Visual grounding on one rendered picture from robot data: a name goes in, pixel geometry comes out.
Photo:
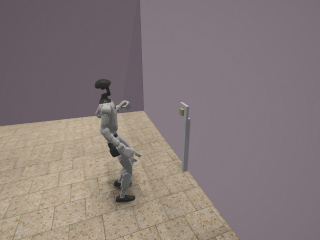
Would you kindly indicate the left robot hand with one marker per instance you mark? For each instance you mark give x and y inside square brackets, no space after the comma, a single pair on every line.
[125,104]

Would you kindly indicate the right robot hand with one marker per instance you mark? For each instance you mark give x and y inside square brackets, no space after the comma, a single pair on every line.
[129,151]

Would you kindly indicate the robot right forearm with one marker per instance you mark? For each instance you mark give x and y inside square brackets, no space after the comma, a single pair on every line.
[110,137]

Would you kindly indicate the panel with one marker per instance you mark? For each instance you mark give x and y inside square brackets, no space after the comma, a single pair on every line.
[186,136]

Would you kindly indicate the left robot shin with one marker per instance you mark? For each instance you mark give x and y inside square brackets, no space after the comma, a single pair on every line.
[120,178]

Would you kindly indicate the robot left forearm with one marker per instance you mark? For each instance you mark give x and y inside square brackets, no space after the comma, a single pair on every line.
[118,108]

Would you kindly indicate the robot right thigh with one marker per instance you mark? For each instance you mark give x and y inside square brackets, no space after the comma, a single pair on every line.
[124,161]

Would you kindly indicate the button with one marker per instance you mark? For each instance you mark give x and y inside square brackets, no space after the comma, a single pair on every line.
[181,111]

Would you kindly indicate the right robot upper arm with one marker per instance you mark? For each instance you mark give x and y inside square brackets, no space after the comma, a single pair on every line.
[105,116]

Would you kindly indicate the left robot upper arm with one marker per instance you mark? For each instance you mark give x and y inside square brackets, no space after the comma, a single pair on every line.
[97,113]

